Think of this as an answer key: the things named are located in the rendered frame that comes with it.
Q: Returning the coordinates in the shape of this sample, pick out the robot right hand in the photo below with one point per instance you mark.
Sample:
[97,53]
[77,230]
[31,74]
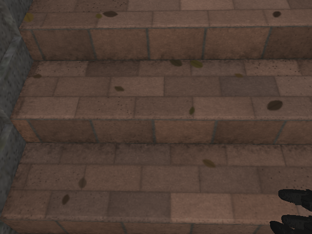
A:
[301,224]

